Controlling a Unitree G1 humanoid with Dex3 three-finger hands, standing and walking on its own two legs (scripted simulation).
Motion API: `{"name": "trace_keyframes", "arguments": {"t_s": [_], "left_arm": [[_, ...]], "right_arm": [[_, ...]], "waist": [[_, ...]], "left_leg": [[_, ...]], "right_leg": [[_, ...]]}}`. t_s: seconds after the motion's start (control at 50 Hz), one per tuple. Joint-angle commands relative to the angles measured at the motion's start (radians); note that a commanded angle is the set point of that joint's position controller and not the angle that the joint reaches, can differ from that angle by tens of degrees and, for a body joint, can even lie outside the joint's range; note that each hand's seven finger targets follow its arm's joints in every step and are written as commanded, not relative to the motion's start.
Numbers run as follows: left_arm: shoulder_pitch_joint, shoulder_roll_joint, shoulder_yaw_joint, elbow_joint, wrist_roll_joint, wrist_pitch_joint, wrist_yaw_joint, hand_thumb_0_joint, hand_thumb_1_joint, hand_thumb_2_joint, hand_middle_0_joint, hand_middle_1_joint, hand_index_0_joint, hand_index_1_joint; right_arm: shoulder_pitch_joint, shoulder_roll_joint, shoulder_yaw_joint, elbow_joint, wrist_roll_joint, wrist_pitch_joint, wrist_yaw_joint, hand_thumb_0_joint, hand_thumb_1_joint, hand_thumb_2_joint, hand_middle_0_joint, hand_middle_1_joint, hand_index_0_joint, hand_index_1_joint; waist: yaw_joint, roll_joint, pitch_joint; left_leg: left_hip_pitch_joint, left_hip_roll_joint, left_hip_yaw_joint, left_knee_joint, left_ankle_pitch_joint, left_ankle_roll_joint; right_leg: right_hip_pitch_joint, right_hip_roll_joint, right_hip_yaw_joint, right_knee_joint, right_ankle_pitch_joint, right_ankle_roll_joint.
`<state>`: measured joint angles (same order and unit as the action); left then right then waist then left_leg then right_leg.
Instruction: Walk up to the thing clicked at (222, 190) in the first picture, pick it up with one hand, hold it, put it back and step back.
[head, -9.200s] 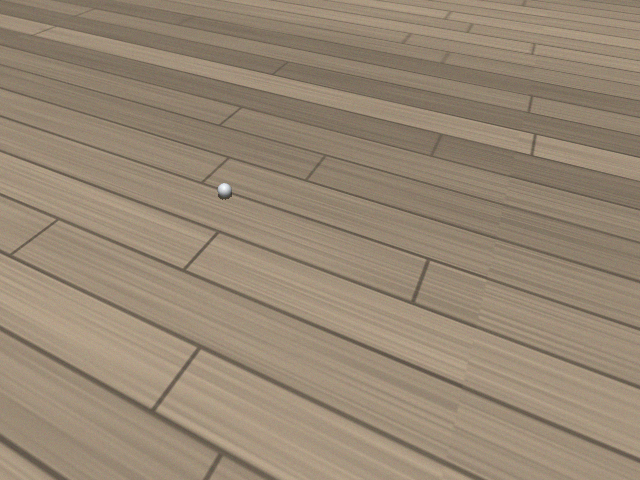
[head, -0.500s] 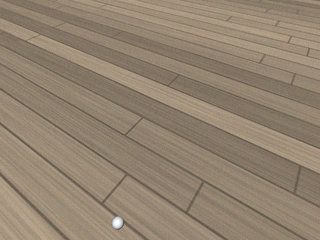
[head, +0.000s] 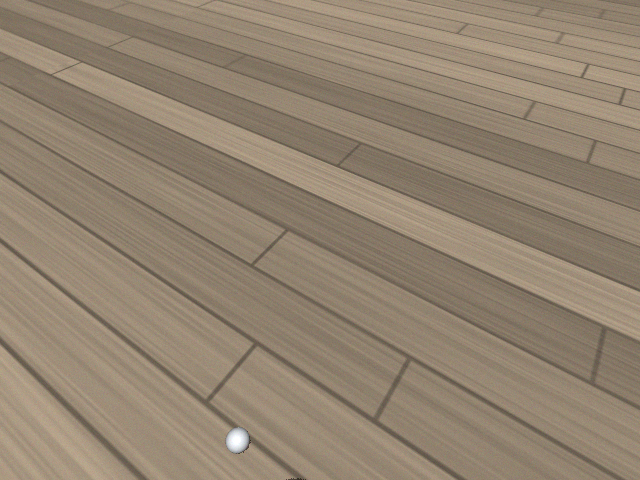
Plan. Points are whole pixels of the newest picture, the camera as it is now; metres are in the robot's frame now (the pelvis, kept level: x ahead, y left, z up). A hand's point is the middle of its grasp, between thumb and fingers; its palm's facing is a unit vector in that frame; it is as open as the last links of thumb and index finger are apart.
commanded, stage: rise first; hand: left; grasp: from above
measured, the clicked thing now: (237, 440) +0.39 +0.25 -0.75
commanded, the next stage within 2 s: none
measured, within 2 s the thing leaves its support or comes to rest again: neither
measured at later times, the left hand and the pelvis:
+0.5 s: hand out of the picture +0.13 +0.27 -0.22, palm faces -0.13 -0.89 -0.44, open 13.5 cm; pelvis -0.02 +0.01 -0.07, yaw -1 degrees
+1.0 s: hand out of the picture +0.16 +0.29 -0.35, palm faces -0.39 -0.65 -0.65, open 14.1 cm; pelvis -0.04 +0.01 -0.20, yaw -1 degrees
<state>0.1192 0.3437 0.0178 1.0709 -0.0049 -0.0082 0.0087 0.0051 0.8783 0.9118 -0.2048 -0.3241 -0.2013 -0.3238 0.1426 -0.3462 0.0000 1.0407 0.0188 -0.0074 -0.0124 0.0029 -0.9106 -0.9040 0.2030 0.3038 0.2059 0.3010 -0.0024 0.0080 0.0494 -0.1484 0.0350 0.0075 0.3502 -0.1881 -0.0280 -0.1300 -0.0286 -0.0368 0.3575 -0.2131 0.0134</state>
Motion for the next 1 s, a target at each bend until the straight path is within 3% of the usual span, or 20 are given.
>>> {"name": "trace_keyframes", "arguments": {"t_s": [0.0, 0.04, 0.06, 0.1, 0.12, 0.14, 0.2, 0.28, 0.32, 0.36, 0.44, 0.48, 0.62, 0.7, 0.76, 0.8, 0.82, 0.9, 0.94, 0.98], "left_arm": [[-0.213, 0.198, 0.130, -0.049, 0.005, -0.043, 0.007, 0.000, 0.500, 0.924, -0.199, -0.646, -0.181, -0.680], [-0.295, 0.258, 0.157, -0.093, 0.049, -0.053, -0.012, 0.000, 0.344, 0.913, -0.150, -0.806, -0.158, -0.815], [-0.252, 0.257, 0.167, -0.086, 0.077, -0.049, -0.025, 0.000, 0.270, 0.893, -0.128, -0.886, -0.153, -0.874], [-0.105, 0.225, 0.185, -0.015, 0.140, -0.031, -0.047, 0.000, 0.110, 0.925, -0.088, -1.014, -0.125, -0.975], [-0.065, 0.241, 0.212, -0.044, 0.154, -0.026, -0.043, 0.000, 0.030, 0.931, -0.079, -1.039, -0.114, -1.003], [-0.090, 0.228, 0.210, -0.113, 0.159, -0.021, -0.035, 0.000, -0.050, 0.930, -0.076, -1.052, -0.111, -1.015], [-0.097, 0.161, 0.170, -0.139, 0.180, 0.036, -0.008, 0.000, -0.290, 0.948, -0.065, -1.102, -0.094, -1.071], [-0.107, 0.164, 0.177, -0.237, 0.196, 0.079, 0.015, 0.000, -0.493, 0.964, -0.070, -1.084, -0.083, -1.070], [-0.105, 0.131, 0.159, -0.264, 0.206, 0.081, 0.017, 0.000, -0.522, 0.969, -0.071, -1.077, -0.080, -1.067], [-0.124, 0.167, 0.191, -0.353, 0.218, 0.067, 0.023, 0.000, -0.541, 0.975, -0.077, -1.067, -0.079, -1.064], [-0.037, 0.154, 0.189, -0.483, 0.255, 0.053, 0.030, 0.000, -0.565, 0.995, -0.069, -1.073, -0.064, -1.078], [0.008, 0.164, 0.199, -0.510, 0.284, 0.062, 0.035, 0.000, -0.565, 0.999, -0.062, -1.072, -0.055, -1.078], [0.121, 0.127, 0.180, -0.660, 0.317, 0.112, 0.042, 0.000, -0.588, 0.993, -0.073, -1.064, -0.066, -1.070], [0.109, 0.143, 0.176, -0.721, 0.338, 0.128, 0.044, 0.000, -0.551, 0.969, -0.067, -1.071, -0.070, -1.067], [0.005, 0.162, 0.175, -0.658, 0.388, 0.108, 0.052, 0.000, -0.557, 0.963, -0.068, -1.082, -0.074, -1.075], [-0.069, 0.187, 0.181, -0.610, 0.428, 0.071, 0.056, 0.000, -0.549, 0.966, -0.064, -1.074, -0.068, -1.070], [-0.072, 0.212, 0.201, -0.607, 0.447, 0.049, 0.061, 0.000, -0.540, 0.957, -0.064, -1.075, -0.070, -1.067], [-0.098, 0.191, 0.141, -0.605, 0.533, -0.035, 0.075, 0.000, -0.499, 0.961, -0.058, -1.078, -0.066, -1.069], [-0.164, 0.273, 0.184, -0.609, 0.579, -0.072, 0.098, 0.000, -0.528, 0.975, -0.077, -1.075, -0.078, -1.074], [-0.185, 0.308, 0.198, -0.550, 0.622, -0.091, 0.123, 0.000, -0.551, 0.990, -0.063, -1.091, -0.065, -1.090]], "right_arm": [[0.039, -0.106, -0.037, -0.202, 0.033, -0.045, -0.028, 0.000, -0.923, -0.908, 0.198, 0.300, 0.199, 0.300], [0.068, -0.105, -0.065, -0.238, 0.020, -0.055, -0.037, 0.000, -0.905, -0.902, 0.199, 0.300, 0.200, 0.300], [0.075, -0.103, -0.074, -0.268, 0.012, -0.062, -0.034, 0.000, -0.909, -0.902, 0.199, 0.300, 0.199, 0.300], [0.111, -0.097, -0.093, -0.294, -0.002, -0.062, -0.023, 0.000, -0.954, -0.913, 0.199, 0.300, 0.200, 0.300], [0.111, -0.088, -0.098, -0.318, -0.001, -0.063, -0.020, 0.000, -0.936, -0.909, 0.199, 0.300, 0.200, 0.300], [0.108, -0.083, -0.101, -0.349, -0.001, -0.063, -0.018, 0.000, -0.933, -0.907, 0.200, 0.300, 0.200, 0.300], [0.076, -0.075, -0.099, -0.405, 0.005, -0.062, -0.013, 0.000, -0.917, -0.904, 0.200, 0.300, 0.200, 0.300], [0.070, -0.064, -0.102, -0.471, 0.004, -0.077, -0.005, 0.000, -0.894, -0.900, 0.200, 0.300, 0.200, 0.300], [0.080, -0.062, -0.105, -0.481, 0.000, -0.093, -0.004, 0.000, -0.895, -0.900, 0.200, 0.300, 0.200, 0.300], [0.087, -0.058, -0.109, -0.494, -0.005, -0.110, -0.005, 0.000, -0.898, -0.901, 0.200, 0.300, 0.200, 0.300], [0.086, -0.048, -0.111, -0.529, -0.011, -0.135, -0.011, 0.000, -0.886, -0.898, 0.200, 0.300, 0.200, 0.300], [0.083, -0.047, -0.110, -0.536, -0.013, -0.140, -0.014, 0.000, -0.875, -0.895, 0.200, 0.300, 0.200, 0.300], [0.060, -0.045, -0.109, -0.577, -0.013, -0.160, -0.012, 0.000, -0.915, -0.906, 0.200, 0.300, 0.200, 0.300], [0.042, -0.044, -0.106, -0.593, -0.013, -0.173, -0.011, 0.000, -0.907, -0.902, 0.200, 0.300, 0.200, 0.300], [0.015, -0.042, -0.098, -0.592, -0.015, -0.190, -0.010, 0.000, -0.912, -0.904, 0.200, 0.300, 0.199, 0.300], [0.004, -0.047, -0.101, -0.585, -0.017, -0.204, -0.005, 0.000, -0.892, -0.899, 0.200, 0.300, 0.200, 0.300], [0.006, -0.056, -0.106, -0.578, -0.019, -0.210, -0.002, 0.000, -0.889, -0.897, 0.200, 0.300, 0.200, 0.300], [-0.002, -0.070, -0.117, -0.565, -0.019, -0.226, 0.011, 0.000, -0.846, -0.886, 0.200, 0.300, 0.200, 0.300], [-0.005, -0.083, -0.122, -0.549, -0.015, -0.225, 0.015, 0.000, -0.871, -0.894, 0.200, 0.300, 0.200, 0.300], [-0.006, -0.091, -0.122, -0.526, -0.014, -0.216, 0.021, 0.000, -0.879, -0.896, 0.200, 0.300, 0.200, 0.300]], "waist": [[-0.029, -0.037, -0.021], [-0.023, -0.051, -0.158], [-0.023, -0.031, -0.216], [0.012, -0.018, -0.266], [0.039, -0.005, -0.313], [0.040, 0.030, -0.349], [0.017, 0.032, -0.265], [0.003, 0.000, -0.264], [-0.011, -0.027, -0.260], [-0.009, 0.001, -0.305], [-0.006, 0.039, -0.373], [-0.009, 0.051, -0.387], [-0.018, 0.066, -0.422], [-0.026, 0.059, -0.433], [-0.056, 0.035, -0.404], [-0.051, 0.029, -0.406], [-0.033, 0.049, -0.441], [-0.037, 0.073, -0.572], [-0.021, 0.109, -0.644], [-0.016, 0.095, -0.674]], "left_leg": [[-0.120, -0.043, 0.047, 0.059, 0.006, 0.039], [-0.126, -0.043, 0.039, 0.120, 0.054, 0.043], [-0.140, -0.047, 0.035, 0.157, 0.098, 0.041], [-0.200, -0.056, 0.032, 0.230, 0.140, 0.035], [-0.212, -0.060, 0.032, 0.244, 0.159, 0.031], [-0.199, -0.060, 0.037, 0.246, 0.158, 0.027], [-0.262, -0.049, 0.021, 0.272, 0.113, 0.019], [-0.351, -0.040, 0.018, 0.347, 0.015, 0.023], [-0.395, -0.034, 0.014, 0.400, -0.009, 0.027], [-0.429, -0.030, 0.007, 0.456, -0.021, 0.025], [-0.473, -0.022, -0.001, 0.541, -0.014, 0.024], [-0.494, -0.017, -0.005, 0.570, -0.006, 0.023], [-0.578, -0.005, -0.034, 0.656, -0.023, 0.022], [-0.655, -0.005, -0.040, 0.724, -0.067, 0.025], [-0.789, -0.013, -0.039, 0.819, -0.142, 0.034], [-0.883, -0.019, -0.030, 0.889, -0.217, 0.037], [-0.900, -0.019, -0.032, 0.915, -0.213, 0.033], [-0.966, -0.026, -0.042, 1.025, -0.196, 0.029], [-0.980, -0.023, -0.045, 1.088, -0.161, 0.028], [-1.045, -0.023, -0.045, 1.157, -0.116, 0.032]], "right_leg": [[-0.159, 0.023, -0.007, 0.014, 0.033, -0.023], [-0.154, 0.018, 0.004, 0.076, 0.092, -0.019], [-0.151, 0.016, 0.004, 0.124, 0.141, -0.020], [-0.179, 0.019, 0.002, 0.197, 0.165, -0.026], [-0.156, 0.019, 0.003, 0.212, 0.176, -0.027], [-0.158, 0.019, 0.006, 0.228, 0.175, -0.028], [-0.272, 0.031, -0.009, 0.250, 0.100, -0.031], [-0.359, 0.033, -0.012, 0.313, -0.006, -0.027], [-0.427, 0.035, -0.012, 0.368, -0.027, -0.025], [-0.473, 0.033, -0.008, 0.428, -0.039, -0.025], [-0.556, 0.031, -0.004, 0.528, -0.036, -0.030], [-0.583, 0.031, -0.001, 0.563, -0.033, -0.030], [-0.693, 0.031, -0.008, 0.667, -0.067, -0.030], [-0.776, 0.030, -0.010, 0.729, -0.101, -0.029], [-0.885, 0.028, -0.006, 0.804, -0.145, -0.027], [-0.978, 0.024, 0.002, 0.865, -0.206, -0.027], [-1.003, 0.023, 0.005, 0.905, -0.208, -0.028], [-1.116, 0.021, 0.004, 1.037, -0.190, -0.031], [-1.181, 0.023, 0.007, 1.099, -0.173, -0.033], [-1.231, 0.025, 0.003, 1.163, -0.141, -0.034]]}}
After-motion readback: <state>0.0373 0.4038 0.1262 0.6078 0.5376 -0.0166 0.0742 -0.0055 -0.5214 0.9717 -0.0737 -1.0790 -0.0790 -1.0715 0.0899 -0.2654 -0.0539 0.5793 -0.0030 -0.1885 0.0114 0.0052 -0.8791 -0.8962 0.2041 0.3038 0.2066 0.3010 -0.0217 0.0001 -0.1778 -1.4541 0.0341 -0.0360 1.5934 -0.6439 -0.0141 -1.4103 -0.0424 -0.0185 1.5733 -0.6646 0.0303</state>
